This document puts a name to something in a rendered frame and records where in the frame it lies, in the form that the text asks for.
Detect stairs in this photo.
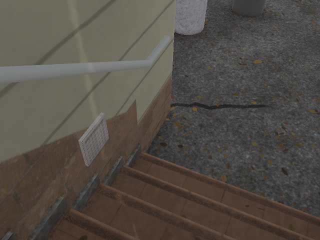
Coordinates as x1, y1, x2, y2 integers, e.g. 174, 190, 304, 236
45, 152, 320, 240

